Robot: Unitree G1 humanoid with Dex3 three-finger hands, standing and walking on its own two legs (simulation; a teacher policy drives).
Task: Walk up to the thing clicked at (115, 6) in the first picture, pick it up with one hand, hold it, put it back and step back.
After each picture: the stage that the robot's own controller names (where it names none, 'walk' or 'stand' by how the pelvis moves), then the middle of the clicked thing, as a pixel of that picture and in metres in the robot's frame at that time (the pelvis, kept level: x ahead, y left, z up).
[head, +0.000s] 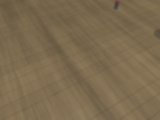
stand; (116, 5) +2.33 -0.47 -0.72
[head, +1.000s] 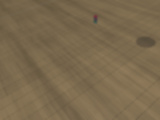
walk; (95, 19) +2.21 +0.01 -0.69
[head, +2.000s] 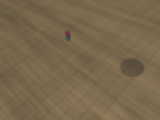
walk; (67, 36) +1.52 +0.34 -0.71
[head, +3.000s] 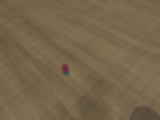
walk; (65, 69) +1.00 +0.31 -0.72
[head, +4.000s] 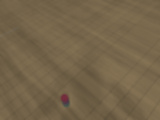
walk; (65, 100) +0.62 +0.25 -0.72
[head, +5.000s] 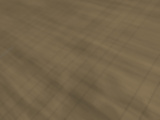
walk; out of the picture +0.40 +0.20 -0.70
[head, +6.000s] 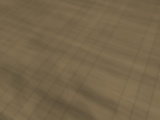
stand; out of the picture +0.30 +0.14 -0.71
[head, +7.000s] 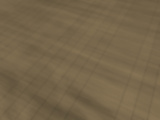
stand; out of the picture +0.30 +0.11 -0.71
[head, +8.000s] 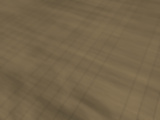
walk; out of the picture +0.29 +0.10 -0.72
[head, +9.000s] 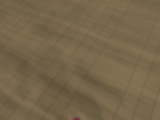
walk; out of the picture +0.33 +0.11 -0.70
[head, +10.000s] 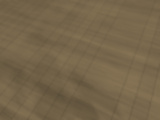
walk; out of the picture +0.33 +0.13 -0.70
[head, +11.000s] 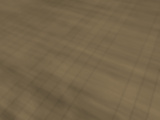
stand; out of the picture +0.39 +0.13 -0.70
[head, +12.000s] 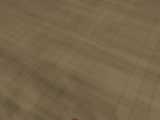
stand; out of the picture +0.40 +0.10 -0.70
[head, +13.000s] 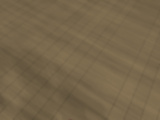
walk; out of the picture +0.36 +0.04 -0.70
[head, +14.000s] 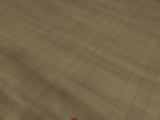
walk; out of the picture +0.45 +0.02 -0.71
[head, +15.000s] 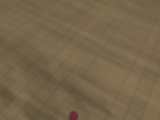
stand; (73, 117) +0.42 +0.05 -0.69
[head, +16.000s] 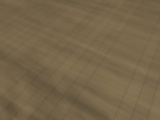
stand; out of the picture +0.42 +0.06 -0.72
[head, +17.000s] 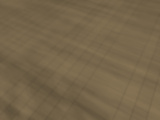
stand; out of the picture +0.41 +0.08 -0.72
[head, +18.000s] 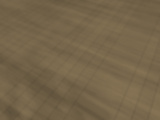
go down; out of the picture +0.40 +0.08 -0.72
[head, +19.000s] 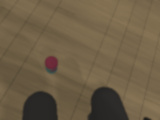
go down; (51, 65) +0.48 +0.09 -0.38
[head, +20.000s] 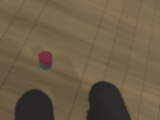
approach; (45, 61) +0.49 +0.10 -0.34
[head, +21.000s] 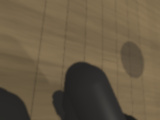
close in; out of the picture +0.49 +0.16 -0.25
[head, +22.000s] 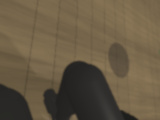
lift; out of the picture +0.48 +0.17 -0.26
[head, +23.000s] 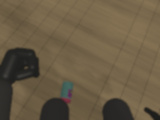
lift; (66, 92) +0.39 +0.09 -0.46
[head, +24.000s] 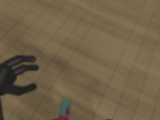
go down; (65, 110) +0.36 +0.09 -0.59
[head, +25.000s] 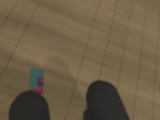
go down; (36, 81) +0.40 +0.12 -0.35
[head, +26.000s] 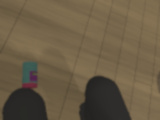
close in; (29, 75) +0.40 +0.14 -0.34
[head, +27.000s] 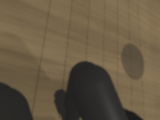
lift; out of the picture +0.40 +0.17 -0.27
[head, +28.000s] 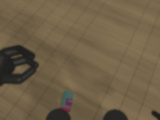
hold; (66, 101) +0.38 +0.11 -0.53
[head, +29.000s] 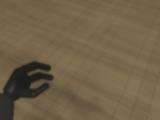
hold; out of the picture +0.34 +0.10 -0.70
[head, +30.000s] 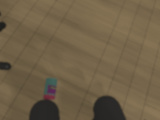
stand; (50, 88) +0.39 +0.12 -0.47
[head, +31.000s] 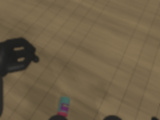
hold; (63, 106) +0.39 +0.12 -0.55
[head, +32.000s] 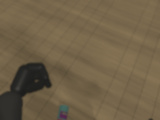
crouch; (62, 114) +0.37 +0.12 -0.63
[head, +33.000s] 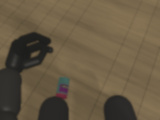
lower; (62, 87) +0.42 +0.12 -0.43
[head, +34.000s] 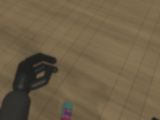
hold; (67, 111) +0.39 +0.11 -0.57
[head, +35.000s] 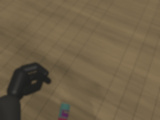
hold; (64, 112) +0.37 +0.11 -0.63
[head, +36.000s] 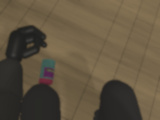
lower; (47, 71) +0.43 +0.13 -0.33
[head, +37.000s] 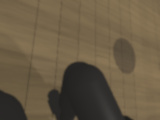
lower; out of the picture +0.41 +0.19 -0.28
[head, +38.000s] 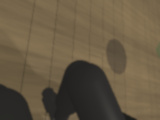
lower; out of the picture +0.41 +0.20 -0.28
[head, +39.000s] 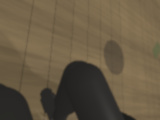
lower; out of the picture +0.41 +0.20 -0.29
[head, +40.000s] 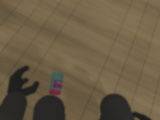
walk; (56, 83) +0.42 +0.12 -0.43
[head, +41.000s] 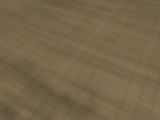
stand; out of the picture +0.35 +0.09 -0.68
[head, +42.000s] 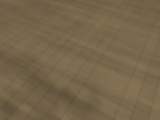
stand; out of the picture +0.35 +0.10 -0.68
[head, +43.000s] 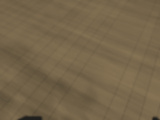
hold; out of the picture +0.36 +0.10 -0.66
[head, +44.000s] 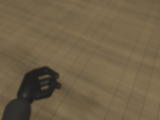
lower; out of the picture +0.36 +0.11 -0.67
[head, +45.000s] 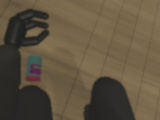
lower; (34, 68) +0.43 +0.14 -0.34
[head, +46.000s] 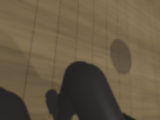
lower; out of the picture +0.41 +0.19 -0.29
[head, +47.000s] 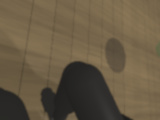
stand; out of the picture +0.41 +0.20 -0.30
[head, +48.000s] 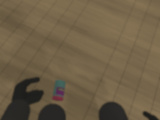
stand; (59, 90) +0.42 +0.12 -0.49
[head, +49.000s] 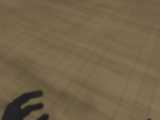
crouch; out of the picture +0.37 +0.09 -0.68
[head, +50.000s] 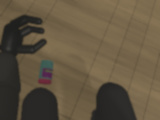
lower; (46, 72) +0.44 +0.13 -0.37
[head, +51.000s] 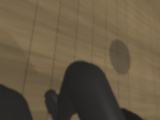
lower; out of the picture +0.42 +0.19 -0.29
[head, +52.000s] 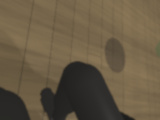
lower; out of the picture +0.42 +0.20 -0.31
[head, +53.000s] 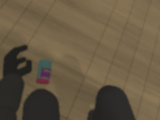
stand; (44, 72) +0.43 +0.14 -0.39
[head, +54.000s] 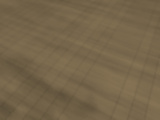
withdraw; out of the picture +0.36 +0.09 -0.68
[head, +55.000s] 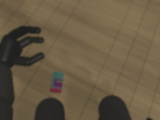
lower; (57, 82) +0.42 +0.12 -0.46
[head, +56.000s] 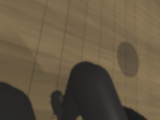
lower; out of the picture +0.43 +0.19 -0.28
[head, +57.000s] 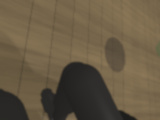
lower; out of the picture +0.42 +0.20 -0.31
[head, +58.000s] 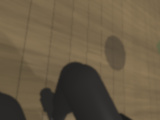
stand; out of the picture +0.42 +0.20 -0.31
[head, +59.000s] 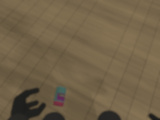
stand; (59, 96) +0.42 +0.12 -0.55
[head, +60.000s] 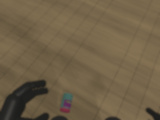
crouch; (66, 102) +0.40 +0.10 -0.56
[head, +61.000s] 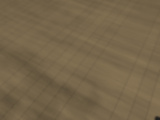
stand; out of the picture +0.38 +0.10 -0.67
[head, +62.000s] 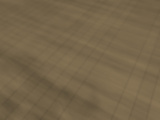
stand; out of the picture +0.38 +0.10 -0.68
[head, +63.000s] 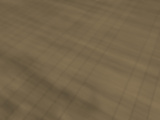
stand; out of the picture +0.37 +0.10 -0.68
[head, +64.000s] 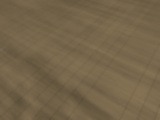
stand; out of the picture +0.39 +0.08 -0.74
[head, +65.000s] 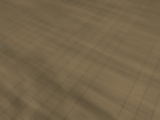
stand; out of the picture +0.37 +0.10 -0.75
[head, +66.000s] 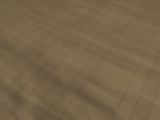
walk; out of the picture +0.37 +0.11 -0.74
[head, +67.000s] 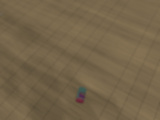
walk; (81, 95) +0.54 +0.05 -0.72
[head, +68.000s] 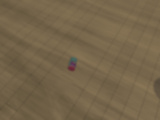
walk; (72, 64) +0.86 +0.09 -0.72
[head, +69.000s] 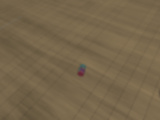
stand; (81, 70) +1.00 +0.08 -0.73
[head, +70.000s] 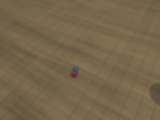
stand; (74, 71) +1.01 +0.11 -0.75
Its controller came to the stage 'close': yes
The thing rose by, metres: 0.01
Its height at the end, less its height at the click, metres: -0.02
